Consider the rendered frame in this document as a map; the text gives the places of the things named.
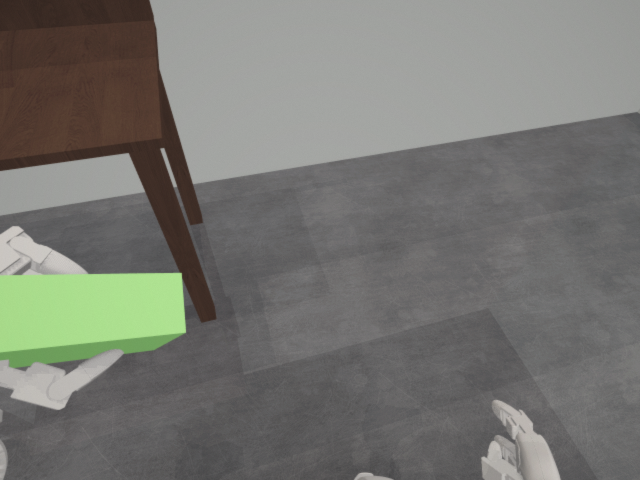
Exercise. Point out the table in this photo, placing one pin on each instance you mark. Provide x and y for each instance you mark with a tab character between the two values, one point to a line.
80	79

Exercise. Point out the right robot hand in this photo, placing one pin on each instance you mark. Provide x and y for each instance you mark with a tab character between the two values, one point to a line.
529	459

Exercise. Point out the sponge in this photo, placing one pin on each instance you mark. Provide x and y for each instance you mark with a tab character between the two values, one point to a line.
58	318

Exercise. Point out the left robot hand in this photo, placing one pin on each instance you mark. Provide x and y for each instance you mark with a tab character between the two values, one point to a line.
42	384

